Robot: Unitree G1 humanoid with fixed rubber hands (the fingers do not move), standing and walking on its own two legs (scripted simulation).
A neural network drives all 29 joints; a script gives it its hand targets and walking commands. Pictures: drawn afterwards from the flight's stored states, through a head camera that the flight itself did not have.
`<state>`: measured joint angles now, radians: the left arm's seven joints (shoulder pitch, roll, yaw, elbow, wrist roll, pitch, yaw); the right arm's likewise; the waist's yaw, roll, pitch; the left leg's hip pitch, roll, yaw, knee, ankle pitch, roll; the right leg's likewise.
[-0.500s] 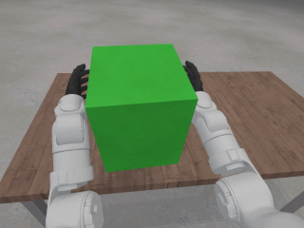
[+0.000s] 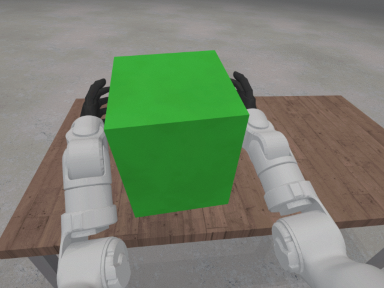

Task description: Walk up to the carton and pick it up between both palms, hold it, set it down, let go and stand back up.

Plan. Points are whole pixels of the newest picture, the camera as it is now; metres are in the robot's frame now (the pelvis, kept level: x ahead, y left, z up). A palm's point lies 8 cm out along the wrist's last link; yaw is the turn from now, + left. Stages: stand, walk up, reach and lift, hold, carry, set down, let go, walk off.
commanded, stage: hold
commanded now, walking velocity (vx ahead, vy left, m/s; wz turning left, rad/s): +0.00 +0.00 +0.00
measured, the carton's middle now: (174, 134) +0.36 +0.01 +0.19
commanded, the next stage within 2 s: none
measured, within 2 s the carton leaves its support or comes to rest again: neither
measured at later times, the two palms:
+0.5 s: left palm (93, 117) +0.36 +0.16 +0.24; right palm (245, 106) +0.37 -0.14 +0.25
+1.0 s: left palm (93, 116) +0.36 +0.16 +0.24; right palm (246, 105) +0.37 -0.14 +0.25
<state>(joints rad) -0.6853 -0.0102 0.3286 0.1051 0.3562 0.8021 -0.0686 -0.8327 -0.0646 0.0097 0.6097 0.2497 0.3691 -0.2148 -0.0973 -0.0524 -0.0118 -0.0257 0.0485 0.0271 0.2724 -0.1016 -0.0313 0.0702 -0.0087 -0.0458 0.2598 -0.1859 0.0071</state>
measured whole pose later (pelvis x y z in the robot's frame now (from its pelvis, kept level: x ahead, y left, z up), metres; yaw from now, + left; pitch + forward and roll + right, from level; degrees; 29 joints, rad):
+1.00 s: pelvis +0.00 +0.00 +0.00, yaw +0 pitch -7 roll +0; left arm -0.71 0.00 0.34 0.12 0.34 0.83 -0.07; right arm -0.87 -0.08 0.02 0.61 0.27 0.43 -0.23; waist -0.10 -0.04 -0.04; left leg -0.05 0.05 0.03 0.29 -0.11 -0.03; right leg 0.04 0.00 -0.04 0.27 -0.19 0.00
